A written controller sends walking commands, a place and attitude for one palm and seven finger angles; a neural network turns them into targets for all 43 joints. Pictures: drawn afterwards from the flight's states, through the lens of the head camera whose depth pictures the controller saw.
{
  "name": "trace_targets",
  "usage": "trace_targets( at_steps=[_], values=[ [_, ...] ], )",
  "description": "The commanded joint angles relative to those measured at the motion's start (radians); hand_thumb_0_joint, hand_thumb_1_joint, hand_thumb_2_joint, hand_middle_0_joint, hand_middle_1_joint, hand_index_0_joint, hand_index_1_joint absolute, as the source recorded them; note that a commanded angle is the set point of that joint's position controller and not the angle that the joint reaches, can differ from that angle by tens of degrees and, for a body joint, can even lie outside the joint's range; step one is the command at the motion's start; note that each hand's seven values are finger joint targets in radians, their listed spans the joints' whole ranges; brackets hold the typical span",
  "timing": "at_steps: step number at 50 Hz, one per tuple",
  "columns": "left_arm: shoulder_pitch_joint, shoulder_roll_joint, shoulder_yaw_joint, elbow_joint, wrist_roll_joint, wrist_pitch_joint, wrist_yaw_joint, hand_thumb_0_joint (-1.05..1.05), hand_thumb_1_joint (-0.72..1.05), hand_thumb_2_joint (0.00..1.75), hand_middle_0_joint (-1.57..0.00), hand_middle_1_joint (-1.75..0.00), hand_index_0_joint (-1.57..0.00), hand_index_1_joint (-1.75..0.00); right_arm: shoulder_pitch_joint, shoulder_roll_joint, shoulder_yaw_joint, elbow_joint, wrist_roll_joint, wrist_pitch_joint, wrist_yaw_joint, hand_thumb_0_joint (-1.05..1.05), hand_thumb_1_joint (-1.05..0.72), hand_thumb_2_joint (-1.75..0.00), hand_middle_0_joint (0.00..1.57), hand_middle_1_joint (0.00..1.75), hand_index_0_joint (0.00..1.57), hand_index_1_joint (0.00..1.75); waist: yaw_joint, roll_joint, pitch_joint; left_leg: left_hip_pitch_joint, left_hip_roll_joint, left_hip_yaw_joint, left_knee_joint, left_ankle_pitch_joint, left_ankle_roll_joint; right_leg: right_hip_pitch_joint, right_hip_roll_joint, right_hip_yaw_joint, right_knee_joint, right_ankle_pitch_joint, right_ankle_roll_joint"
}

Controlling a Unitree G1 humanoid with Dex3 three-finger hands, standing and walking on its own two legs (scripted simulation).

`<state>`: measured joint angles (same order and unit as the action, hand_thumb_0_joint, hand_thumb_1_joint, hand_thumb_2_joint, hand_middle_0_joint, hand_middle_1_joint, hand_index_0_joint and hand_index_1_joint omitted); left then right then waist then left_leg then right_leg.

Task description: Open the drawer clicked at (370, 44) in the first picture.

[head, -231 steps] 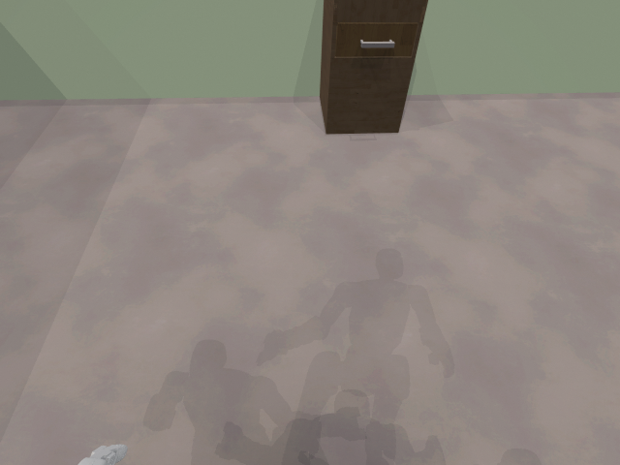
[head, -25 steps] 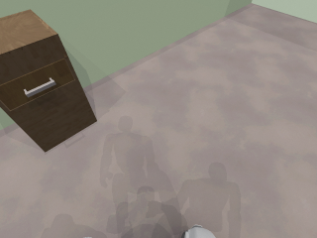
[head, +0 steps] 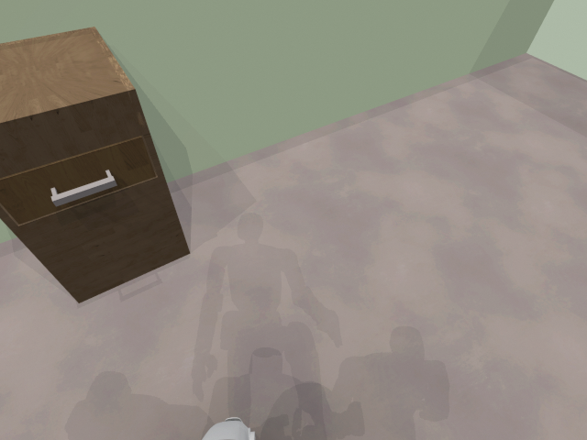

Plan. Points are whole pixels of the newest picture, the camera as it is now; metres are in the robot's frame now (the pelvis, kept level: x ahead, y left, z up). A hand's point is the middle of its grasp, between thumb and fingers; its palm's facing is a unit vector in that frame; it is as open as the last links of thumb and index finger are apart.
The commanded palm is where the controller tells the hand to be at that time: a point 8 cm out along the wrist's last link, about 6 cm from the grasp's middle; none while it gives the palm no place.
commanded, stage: walk to a spot facing it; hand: left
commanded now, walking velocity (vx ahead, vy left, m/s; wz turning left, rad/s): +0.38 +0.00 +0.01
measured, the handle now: (83, 186) +0.72 +0.67 -0.24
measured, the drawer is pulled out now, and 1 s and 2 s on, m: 0.00 0.00 0.00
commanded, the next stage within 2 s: turn to face it in 0.24 s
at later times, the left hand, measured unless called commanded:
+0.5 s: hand (215, 327) +0.32 +0.18 -0.16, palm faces -0.08 -0.97 -0.23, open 7.4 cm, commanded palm none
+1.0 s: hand (182, 352) +0.28 +0.24 -0.19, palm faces +0.26 -0.95 -0.20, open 7.4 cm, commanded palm none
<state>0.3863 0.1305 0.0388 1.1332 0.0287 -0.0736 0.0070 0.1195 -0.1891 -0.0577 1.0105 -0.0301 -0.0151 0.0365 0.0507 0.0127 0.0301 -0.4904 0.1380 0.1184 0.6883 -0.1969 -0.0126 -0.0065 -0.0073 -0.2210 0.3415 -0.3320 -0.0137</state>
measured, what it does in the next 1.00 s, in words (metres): walks ahead: left foot, then right foot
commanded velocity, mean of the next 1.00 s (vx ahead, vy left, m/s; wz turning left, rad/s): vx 0.08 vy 0.00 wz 0.30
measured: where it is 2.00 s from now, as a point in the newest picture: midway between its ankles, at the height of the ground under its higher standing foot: outside the picture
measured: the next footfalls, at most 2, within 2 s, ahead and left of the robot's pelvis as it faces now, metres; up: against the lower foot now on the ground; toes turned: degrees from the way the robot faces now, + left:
left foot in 0.06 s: +0.16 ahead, +0.13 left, +0.00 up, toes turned +11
right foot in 0.52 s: +0.35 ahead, -0.13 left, +0.00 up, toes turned -12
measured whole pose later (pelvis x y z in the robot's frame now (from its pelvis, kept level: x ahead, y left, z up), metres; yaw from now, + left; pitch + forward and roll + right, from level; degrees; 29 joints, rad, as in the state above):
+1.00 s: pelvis +0.24 +0.02 -0.02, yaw +13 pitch +0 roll -2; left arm 0.15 0.24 0.09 0.95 0.03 0.07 0.02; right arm 0.20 -0.20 -0.07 0.92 -0.03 0.02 0.01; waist -0.02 -0.05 0.06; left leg -0.37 0.06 0.09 0.70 -0.34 0.04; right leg -0.48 -0.14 -0.16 0.98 -0.46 0.06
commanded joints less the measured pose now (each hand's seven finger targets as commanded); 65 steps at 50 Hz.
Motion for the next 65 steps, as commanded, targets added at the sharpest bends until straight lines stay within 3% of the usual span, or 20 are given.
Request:
trace_targets(
  at_steps=[1,2,4,7,12,21,24,25,26,27,33,36,42,44,45,46,48,51,54,65],
  values=[
    [0.037,0.181,0.029,-0.021,-0.006,-0.012,0.01,0.0,0.9,0.9,-0.2,-0.3,-0.2,-0.3,0.074,-0.05,-0.003,-0.034,0.002,-0.039,-0.011,0.0,-0.9,-0.9,0.2,0.3,0.2,0.3,-0.081,-0.064,0.015,0.186,-0.07,0.07,-0.143,-0.023,0.033,-0.025,-0.265,0.117,0.102,0.621,-0.087],
    [0.025,0.171,0.028,-0.028,-0.012,-0.012,0.009,0.0,0.9,0.9,-0.2,-0.3,-0.2,-0.3,0.223,-0.092,-0.016,0.012,-0.003,-0.047,-0.02,0.0,-0.9,-0.9,0.2,0.3,0.2,0.3,-0.145,-0.005,-0.069,0.425,-0.061,0.044,-0.199,0.048,0.055,-0.126,-0.216,0.067,0.306,0.622,-0.05],
    [0.01,0.102,0.009,-0.085,-0.024,-0.012,-0.007,0.0,0.9,0.9,-0.2,-0.3,-0.2,-0.3,0.45,-0.285,-0.057,0.062,0.0,-0.046,-0.042,0.0,-0.9,-0.9,0.2,0.3,0.2,0.3,-0.2,0.333,-0.226,0.768,0.335,-0.52,-0.356,0.176,0.218,-0.547,-0.014,0.081,0.857,-0.219,0.017],
    [-0.099,0.091,0.025,-0.09,-0.012,0.005,-0.011,0.0,0.9,0.9,-0.2,-0.3,-0.2,-0.3,0.246,-0.151,-0.025,0.023,0.005,-0.053,-0.05,0.0,-0.9,-0.9,0.2,0.3,0.2,0.3,-0.123,0.08,0.0,0.455,0.285,-0.344,-0.448,0.049,0.182,-0.629,-0.126,0.202,0.956,-0.073,0.003],
    [-0.016,0.034,0.032,-0.065,0.001,0.058,-0.013,0.0,0.9,0.9,-0.2,-0.3,-0.2,-0.3,0.207,-0.048,-0.006,0.024,0.007,-0.076,-0.06,0.0,-0.9,-0.9,0.2,0.3,0.2,0.3,-0.037,0.071,0.025,0.328,0.185,-0.046,-0.48,0.257,0.123,-0.551,-0.132,0.2,0.843,0.084,0.03],
    [-0.2,0.054,0.017,-0.153,-0.004,0.053,-0.014,0.0,0.9,0.9,-0.2,-0.3,-0.2,-0.3,0.265,-0.094,0.0,0.061,0.004,-0.053,-0.059,0.0,-0.9,-0.9,0.2,0.3,0.2,0.3,-0.068,0.112,0.077,0.383,0.157,0.039,-0.367,0.536,0.131,-0.435,-0.084,0.098,0.328,0.164,0.031],
    [-0.06,0.117,0.022,-0.107,0.001,0.028,-0.003,0.0,0.9,0.9,-0.2,-0.3,-0.2,-0.3,0.266,-0.095,0.002,0.071,0.015,-0.042,-0.056,0.0,-0.9,-0.9,0.2,0.3,0.2,0.3,0.004,0.027,-0.04,0.339,0.094,0.012,-0.149,0.465,0.072,-0.139,-0.063,0.082,0.133,0.354,0.038],
    [0.018,0.194,0.04,-0.086,0.006,0.014,0.008,0.0,0.9,0.9,-0.2,-0.3,-0.2,-0.3,0.273,-0.061,0.004,0.063,0.021,-0.042,-0.051,0.0,-0.9,-0.9,0.2,0.3,0.2,0.3,0.036,-0.097,-0.13,0.193,0.032,0.044,0.033,0.207,0.027,0.066,-0.207,0.205,0.159,0.658,0.009],
    [0.08,0.29,0.062,-0.081,0.002,0.009,0.011,0.0,0.9,0.9,-0.2,-0.3,-0.2,-0.3,0.317,-0.021,0.005,0.037,0.03,-0.032,-0.048,0.0,-0.9,-0.9,0.2,0.3,0.2,0.3,0.033,-0.311,-0.234,0.051,-0.093,0.053,0.307,-0.384,-0.013,0.202,-0.462,0.423,0.139,0.99,-0.11],
    [0.072,0.303,0.056,-0.099,-0.013,0.016,0.013,0.0,0.9,0.9,-0.2,-0.3,-0.2,-0.3,0.305,-0.05,0.002,0.024,0.034,-0.013,-0.06,0.0,-0.9,-0.9,0.2,0.3,0.2,0.3,0.034,-0.232,-0.252,0.07,-0.074,-0.066,0.435,-0.478,-0.012,0.114,-0.509,0.416,0.083,0.978,-0.18],
    [-0.227,0.182,0.036,-0.197,-0.006,0.047,0.036,0.0,0.9,0.9,-0.2,-0.3,-0.2,-0.3,0.257,-0.016,-0.01,0.02,0.018,0.053,-0.036,0.0,-0.9,-0.9,0.2,0.3,0.2,0.3,-0.076,-0.166,-0.057,0.067,-0.014,-0.076,0.489,-0.247,-0.042,-0.281,-0.386,0.162,-0.064,0.292,-0.088],
    [-0.247,0.188,0.041,-0.212,-0.002,0.061,0.036,0.0,0.9,0.9,-0.2,-0.3,-0.2,-0.3,0.244,-0.01,-0.015,0.002,0.012,0.067,-0.024,0.0,-0.9,-0.9,0.2,0.3,0.2,0.3,-0.08,-0.171,-0.028,0.084,-0.024,-0.029,0.383,-0.212,-0.046,-0.327,-0.368,0.105,-0.101,0.089,-0.074],
    [-0.239,0.233,0.064,-0.235,0.006,0.081,0.036,0.0,0.9,0.9,-0.2,-0.3,-0.2,-0.3,0.158,-0.041,-0.025,-0.08,0.014,0.056,-0.015,0.0,-0.9,-0.9,0.2,0.3,0.2,0.3,-0.06,-0.175,-0.021,0.118,-0.029,0.007,0.101,-0.226,-0.037,-0.283,-0.409,0.075,0.002,0.063,-0.079],
    [-0.241,0.223,0.065,-0.246,-0.006,0.092,0.03,0.0,0.9,0.9,-0.2,-0.3,-0.2,-0.3,0.217,-0.081,-0.034,-0.082,0.01,0.047,-0.015,0.0,-0.9,-0.9,0.2,0.3,0.2,0.3,-0.096,-0.034,-0.052,0.263,-0.043,-0.009,-0.126,-0.084,-0.029,-0.345,-0.367,0.027,0.179,0.022,-0.024],
    [-0.234,0.18,0.058,-0.268,-0.016,0.102,0.023,0.0,0.9,0.9,-0.2,-0.3,-0.2,-0.3,0.256,-0.154,-0.05,-0.081,0.004,0.038,-0.017,0.0,-0.9,-0.9,0.2,0.3,0.2,0.3,-0.116,0.224,-0.034,0.284,0.068,-0.237,-0.316,-0.052,0.025,-0.461,-0.252,-0.02,0.396,-0.084,0.041],
    [-0.287,0.129,0.047,-0.321,-0.017,0.111,0.014,0.0,0.9,0.9,-0.2,-0.3,-0.2,-0.3,0.275,-0.261,-0.071,-0.099,-0.003,0.033,-0.027,0.0,-0.9,-0.9,0.2,0.3,0.2,0.3,-0.147,0.447,0.016,0.259,0.284,-0.562,-0.467,0.087,0.141,-0.644,-0.119,0.014,0.644,-0.324,0.109],
    [-0.32,0.155,0.058,-0.329,-0.003,0.113,0.003,0.0,0.9,0.9,-0.2,-0.3,-0.2,-0.3,0.207,-0.259,-0.065,-0.111,-0.003,0.025,-0.043,0.0,-0.9,-0.9,0.2,0.3,0.2,0.3,-0.111,0.242,-0.022,0.227,0.248,-0.5,-0.452,0.071,0.188,-0.632,-0.133,0.181,0.815,-0.17,0.081],
    [-0.255,0.177,0.064,-0.285,-0.006,0.105,-0.003,0.0,0.9,0.9,-0.2,-0.3,-0.2,-0.3,0.092,-0.208,-0.042,-0.149,0.006,0.01,-0.053,0.0,-0.9,-0.9,0.2,0.3,0.2,0.3,-0.062,0.164,-0.076,0.317,0.129,-0.347,-0.362,0.251,0.138,-0.63,-0.115,0.205,0.854,-0.033,0.103],
    [-0.239,0.183,0.058,-0.272,-0.014,0.102,0.001,0.0,0.9,0.9,-0.2,-0.3,-0.2,-0.3,0.129,-0.215,-0.045,-0.146,0.013,0.006,-0.057,0.0,-0.9,-0.9,0.2,0.3,0.2,0.3,-0.073,0.077,-0.131,0.418,0.099,-0.325,-0.328,0.423,0.155,-0.603,-0.093,0.208,0.799,-0.02,0.117],
    [-0.246,0.182,0.041,-0.301,-0.028,0.103,0.022,0.0,0.9,0.9,-0.2,-0.3,-0.2,-0.3,0.117,-0.238,-0.056,-0.142,0.003,0.04,-0.045,0.0,-0.9,-0.9,0.2,0.3,0.2,0.3,-0.087,0.157,-0.087,0.33,0.082,-0.47,-0.32,0.357,0.188,-0.385,-0.031,0.215,0.432,-0.115,0.1]
  ],
)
